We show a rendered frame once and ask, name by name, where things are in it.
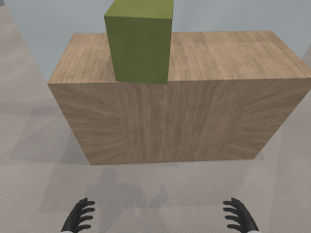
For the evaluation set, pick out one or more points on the robot left hand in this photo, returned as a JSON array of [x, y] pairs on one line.
[[75, 217]]

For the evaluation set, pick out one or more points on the pedestal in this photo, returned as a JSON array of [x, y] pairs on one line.
[[227, 94]]

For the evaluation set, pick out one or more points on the robot right hand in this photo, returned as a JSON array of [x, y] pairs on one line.
[[243, 217]]

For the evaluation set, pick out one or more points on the carton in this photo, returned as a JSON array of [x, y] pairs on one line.
[[139, 36]]

